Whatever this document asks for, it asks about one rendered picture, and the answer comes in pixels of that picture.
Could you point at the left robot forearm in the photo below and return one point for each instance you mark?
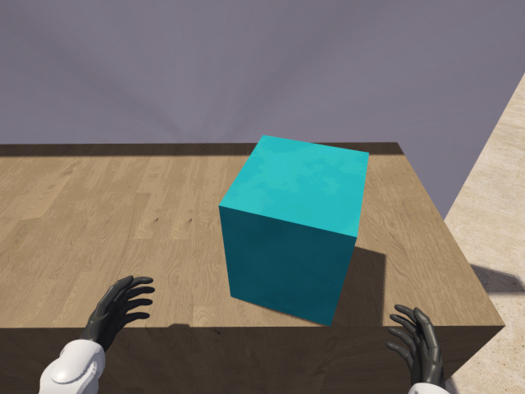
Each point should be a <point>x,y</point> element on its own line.
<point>77,371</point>

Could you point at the right robot hand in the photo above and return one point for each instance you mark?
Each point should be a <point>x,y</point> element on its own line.
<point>424,361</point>

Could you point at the pedestal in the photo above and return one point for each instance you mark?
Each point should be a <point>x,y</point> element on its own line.
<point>76,218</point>

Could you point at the carton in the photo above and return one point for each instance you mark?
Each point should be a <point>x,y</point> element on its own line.
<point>289,224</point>

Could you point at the left robot hand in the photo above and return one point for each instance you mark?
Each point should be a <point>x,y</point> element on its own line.
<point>110,316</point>

